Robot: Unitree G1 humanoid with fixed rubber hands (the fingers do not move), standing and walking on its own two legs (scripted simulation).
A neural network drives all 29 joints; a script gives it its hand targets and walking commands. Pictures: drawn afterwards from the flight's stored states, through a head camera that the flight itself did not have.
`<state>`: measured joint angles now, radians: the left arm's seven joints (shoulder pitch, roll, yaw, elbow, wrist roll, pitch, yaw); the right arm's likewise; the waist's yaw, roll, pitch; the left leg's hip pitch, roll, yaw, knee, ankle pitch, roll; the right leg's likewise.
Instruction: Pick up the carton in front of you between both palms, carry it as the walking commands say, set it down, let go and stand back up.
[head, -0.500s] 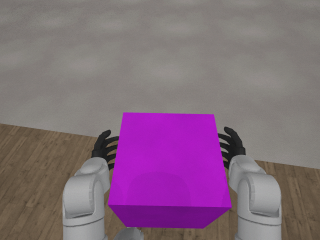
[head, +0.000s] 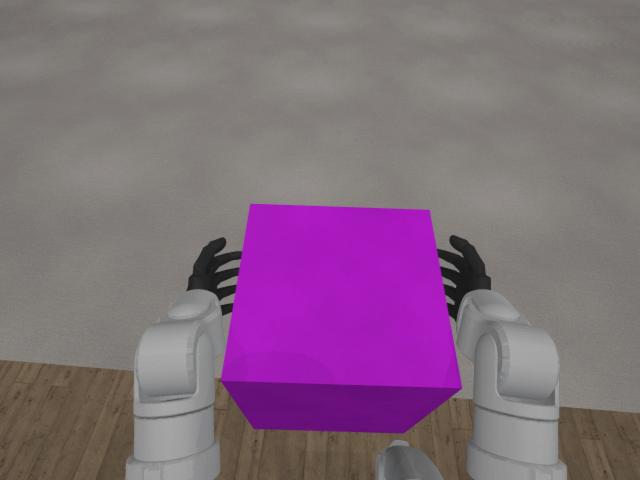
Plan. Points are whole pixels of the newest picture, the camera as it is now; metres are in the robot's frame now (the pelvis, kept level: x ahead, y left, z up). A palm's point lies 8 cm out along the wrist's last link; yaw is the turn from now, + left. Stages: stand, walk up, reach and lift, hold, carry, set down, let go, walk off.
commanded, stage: carry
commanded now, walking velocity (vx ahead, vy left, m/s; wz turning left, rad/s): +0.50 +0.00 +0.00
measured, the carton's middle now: (333, 329) +0.30 -0.01 +0.02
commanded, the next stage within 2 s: none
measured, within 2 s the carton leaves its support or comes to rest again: neither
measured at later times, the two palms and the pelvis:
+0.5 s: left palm (252, 116) +0.68 +0.13 +0.08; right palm (416, 109) +0.70 -0.17 +0.08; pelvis +0.31 -0.05 -0.01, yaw +1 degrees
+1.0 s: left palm (243, 94) +1.04 +0.20 -0.09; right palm (352, 91) +1.05 -0.09 -0.08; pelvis +0.68 +0.05 -0.16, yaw +6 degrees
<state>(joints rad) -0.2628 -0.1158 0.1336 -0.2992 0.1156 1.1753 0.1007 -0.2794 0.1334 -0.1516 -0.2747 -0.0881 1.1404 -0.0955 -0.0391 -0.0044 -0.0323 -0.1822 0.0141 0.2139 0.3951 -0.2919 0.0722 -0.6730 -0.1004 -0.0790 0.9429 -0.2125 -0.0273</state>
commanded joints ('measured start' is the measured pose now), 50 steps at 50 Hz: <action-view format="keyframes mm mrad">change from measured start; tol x64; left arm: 1 -699 -774 -742 9 -416 -21 -207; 50 -1097 -973 -523 162 -391 -34 -129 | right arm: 1 -648 756 761 14 440 11 245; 50 -1187 1079 645 161 609 25 237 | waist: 1 -22 127 -238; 50 -17 4 -508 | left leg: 1 218 214 -163 -93 386 111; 8 241 175 -57 210 729 9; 13 -535 -33 -262 1085 -197 -9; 32 -1052 33 -184 400 257 -20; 42 507 184 -333 356 1254 79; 45 448 292 -879 39 249 250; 50 230 193 -680 46 454 147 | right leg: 1 -38 31 -54 -152 96 -11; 32 1322 -87 274 -246 625 -164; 40 507 5 -92 332 457 1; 42 49 185 58 828 -532 41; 50 -43 29 130 405 -178 54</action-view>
